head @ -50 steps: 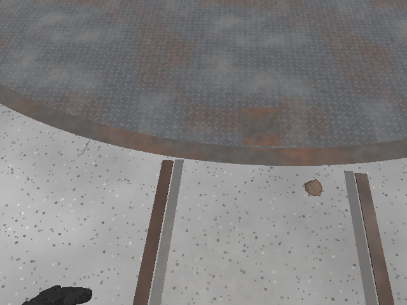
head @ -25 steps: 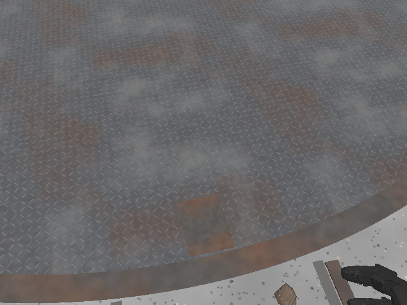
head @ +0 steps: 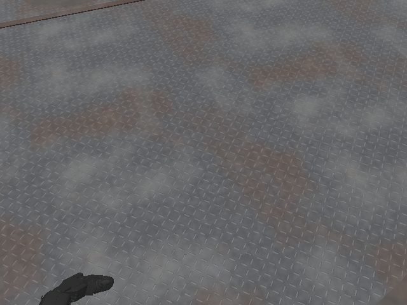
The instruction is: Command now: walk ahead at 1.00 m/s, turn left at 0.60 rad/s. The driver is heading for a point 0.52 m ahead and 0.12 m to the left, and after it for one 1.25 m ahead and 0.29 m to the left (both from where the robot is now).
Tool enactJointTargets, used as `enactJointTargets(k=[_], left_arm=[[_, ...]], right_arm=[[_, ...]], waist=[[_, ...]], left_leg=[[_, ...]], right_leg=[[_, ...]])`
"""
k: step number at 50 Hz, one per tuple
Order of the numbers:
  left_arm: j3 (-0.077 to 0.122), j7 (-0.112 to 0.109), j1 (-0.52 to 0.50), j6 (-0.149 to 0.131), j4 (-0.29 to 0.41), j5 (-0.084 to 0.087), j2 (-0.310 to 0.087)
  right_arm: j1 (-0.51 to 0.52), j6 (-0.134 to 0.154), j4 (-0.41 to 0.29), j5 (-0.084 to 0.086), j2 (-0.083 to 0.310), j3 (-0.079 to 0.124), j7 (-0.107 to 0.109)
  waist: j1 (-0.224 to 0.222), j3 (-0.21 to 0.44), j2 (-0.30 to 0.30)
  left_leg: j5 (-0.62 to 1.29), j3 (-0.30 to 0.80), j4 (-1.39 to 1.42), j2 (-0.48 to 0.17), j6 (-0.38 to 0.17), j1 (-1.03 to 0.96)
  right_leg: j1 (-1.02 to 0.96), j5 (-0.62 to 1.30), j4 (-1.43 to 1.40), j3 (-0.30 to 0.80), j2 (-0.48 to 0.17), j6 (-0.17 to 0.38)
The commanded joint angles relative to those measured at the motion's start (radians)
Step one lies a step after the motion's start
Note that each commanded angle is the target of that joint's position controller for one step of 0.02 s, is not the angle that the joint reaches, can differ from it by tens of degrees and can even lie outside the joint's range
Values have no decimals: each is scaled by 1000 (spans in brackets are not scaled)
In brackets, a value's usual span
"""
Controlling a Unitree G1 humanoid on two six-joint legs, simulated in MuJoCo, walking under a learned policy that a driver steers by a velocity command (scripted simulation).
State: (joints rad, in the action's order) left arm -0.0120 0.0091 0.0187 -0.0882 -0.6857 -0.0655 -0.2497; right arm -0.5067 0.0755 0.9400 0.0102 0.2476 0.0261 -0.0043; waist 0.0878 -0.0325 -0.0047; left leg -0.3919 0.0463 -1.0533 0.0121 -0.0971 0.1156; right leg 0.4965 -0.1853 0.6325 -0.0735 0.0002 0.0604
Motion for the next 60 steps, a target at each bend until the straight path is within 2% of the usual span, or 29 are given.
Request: enactJointTargets(k=[1, 5, 8, 10, 14, 15, 17, 18, 19, 20, 21, 22, 23, 24, 27, 30, 34, 37, 40, 41, 42, 43, 44, 46, 47, 50, 53, 57, 60], left_arm=[[74, -10, 274, -6, -56, 10, -143], [61, -6, 295, -38, -125, 49, -72], [59, -2, 293, -54, -150, 49, -64], [60, -4, 281, -59, -156, 43, -72], [73, -23, 353, -56, -172, 52, -161], [76, -38, 356, -48, -154, 52, -183], [101, -52, 327, -10, -135, 39, -279], [106, -49, 281, 10, -123, 31, -278], [105, -32, 256, 25, -117, 27, -245], [62, -19, 262, 10, -66, 7, -73], [52, -16, 288, -18, 54, 34, -106], [50, -16, 205, -44, 59, 26, -151], [49, -15, 203, -52, 42, 32, -160], [43, -18, 193, -40, 36, 20, -143], [25, -3, 244, 27, 14, -3, -91], [10, 16, 71, 31, 64, 28, -63], [11, 37, -37, 28, 63, 65, -56], [27, 35, -50, 15, 66, 54, -92], [66, 31, 245, 26, -23, 53, -174], [86, 23, 479, 33, -99, 56, -203], [115, 8, 651, 45, -136, 50, -256], [144, 6, 566, 61, -146, 42, -349], [143, 18, 453, 62, -91, 51, -299], [118, 10, 422, 54, -121, 52, -187], [111, 2, 416, 46, -134, 54, -170], [102, 0, 395, 19, -134, 62, -178], [112, 2, 403, 5, -124, 65, -195], [110, 6, 536, 1, -181, 93, -168], [108, -19, 577, 5, -213, 74, -177]], right_arm=[[138, 7, -133, -2, 122, 28, -6], [180, -60, -161, -33, 43, 23, -37], [320, -70, -232, -38, 26, 11, -58], [375, -69, -250, -26, 37, 7, -70], [483, -59, -288, -32, 71, 2, -88], [413, -63, -251, -11, 100, 13, -86], [212, -60, -218, -28, 147, 29, -71], [-1, -57, -155, -32, 192, 59, -50], [-93, -58, -107, -19, 243, 91, -22], [-3, -74, -111, -11, 337, 115, -8], [49, -86, -170, -35, 415, 133, -10], [69, -85, -190, -33, 355, 127, -4], [108, -77, -174, -32, 274, 107, 3], [138, -62, -162, -28, 230, 93, 7], [179, -5, -160, -23, 161, 59, 12], [132, 32, -138, -17, 164, 61, -9], [54, 55, -109, -6, 174, 60, -21], [36, 58, -86, -26, 198, 57, 3], [108, 20, -104, -74, 261, 70, 42], [177, 2, -126, -82, 270, 74, 49], [229, 4, -146, -77, 246, 66, 47], [131, 28, -199, -24, 92, 32, 11], [188, 51, -239, -41, 141, 13, 12], [298, 72, -270, -49, 150, -1, 5], [342, 60, -295, -66, 136, -7, 3], [330, 0, -318, -95, 111, -29, -7], [512, -2, -397, -73, 98, -49, -22], [594, 18, -401, -58, 47, -64, -27], [559, 34, -390, -66, 78, -49, -6]], waist=[[-165, 111, 38], [-74, -17, 78], [-59, -78, 81], [-55, -80, 54], [-57, -97, 30], [-34, 15, 56], [100, 58, 128], [198, 140, 123], [213, 161, 24], [69, 78, -268], [22, 319, -250], [36, 227, -57], [-26, 70, 58], [-75, 11, 107], [-154, -29, 110], [-87, -99, 50], [0, -63, 29], [-20, -61, -31], [-190, 128, -134], [-307, 209, -123], [-393, 250, -58], [-202, 293, 412], [-217, 343, 184], [-153, 113, -81], [-123, 50, -94], [-52, -26, -37], [-95, -98, 2], [-201, -50, 11], [-198, 24, 80]], left_leg=[[149, 31, -273, -96, -25, 609], [155, 18, -213, -164, 8, 585], [308, -42, -114, -166, 16, 640], [430, -100, 13, -126, -1, 594], [523, -250, 301, -25, -62, 435], [498, -278, 278, 48, -68, 307], [302, -257, 300, 84, -118, 148], [270, -188, 333, 83, -156, -67], [204, -101, 414, 69, -184, -229], [447, 172, 358, -80, -236, -344], [131, 658, 626, -227, -429, -550], [-70, 775, 805, -268, -391, -458], [-53, 698, 842, -256, -331, -267], [50, 592, 833, -213, -294, -107], [169, 348, 875, -117, -251, 194], [396, 137, 942, -39, -184, 211], [590, 9, 1060, -56, -79, -19], [1052, -87, 972, -120, -21, -225], [1534, -139, 574, -177, 26, -322], [1519, -162, 275, -169, 34, -242], [1206, -178, -143, -98, 29, -16], [11, -104, -596, 126, 126, 553], [5, 53, -621, 90, 89, 684], [113, 75, -398, -29, 66, 644], [93, 71, -317, -60, 76, 601], [45, 26, -141, -99, 117, 525], [259, -47, 172, -103, 150, 468], [617, -127, 469, -14, 103, 331], [587, -116, 590, 68, 58, 246]], right_leg=[[-586, -247, -382, 515, -350, 116], [-380, -25, -481, 195, -284, 57], [-335, 174, -525, -18, -225, 26], [-332, 305, -532, -144, -155, -3], [-455, 843, -482, -233, -182, -44], [-517, 1151, -382, -238, -173, -53], [-530, 1403, -42, -213, -258, -60], [-452, 1260, 223, -180, -266, -40], [-304, 648, 600, -179, -148, -39], [93, -317, 1025, -119, 28, -72], [343, -312, 1128, 94, 55, -82], [405, -240, 1042, 161, -6, -71], [373, -163, 911, 155, -56, -66], [293, -156, 823, 152, -95, -74], [104, -158, 598, 126, -164, -110], [101, 109, 285, 55, -184, -79], [43, 424, 13, -30, -99, 16], [45, 358, -81, -56, -18, 64], [-205, 151, -34, -83, 111, 100], [-401, 89, -46, -67, 115, 123], [-613, -84, -29, 72, 36, 177], [-934, -230, -172, 699, -226, 383], [-932, -275, -342, 948, -264, 411], [-617, -204, -396, 751, -220, 320], [-482, -130, -403, 659, -169, 289], [-242, -53, -451, 522, -64, 271], [-110, 71, -531, 448, -10, 249], [-271, 668, -443, 339, 12, 112], [-464, 893, -284, 348, 5, 36]])
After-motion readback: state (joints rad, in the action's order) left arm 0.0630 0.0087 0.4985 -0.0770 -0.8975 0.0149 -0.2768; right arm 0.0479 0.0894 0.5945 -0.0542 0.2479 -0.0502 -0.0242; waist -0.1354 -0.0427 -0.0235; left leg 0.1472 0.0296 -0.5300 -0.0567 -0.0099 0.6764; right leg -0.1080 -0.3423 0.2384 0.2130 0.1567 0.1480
